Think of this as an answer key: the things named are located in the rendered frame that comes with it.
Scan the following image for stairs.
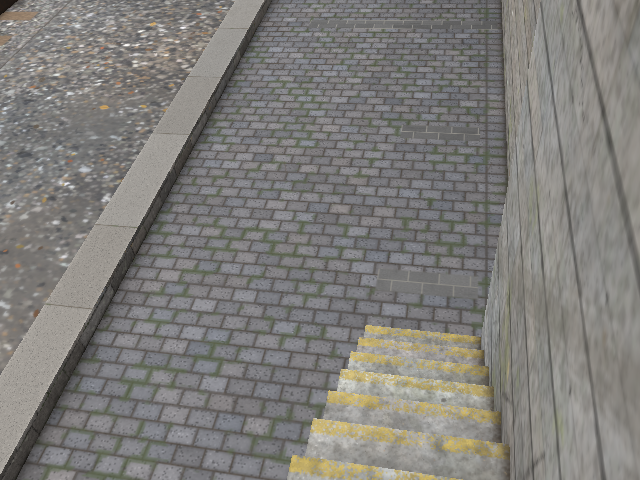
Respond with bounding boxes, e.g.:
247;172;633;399
287;325;510;480

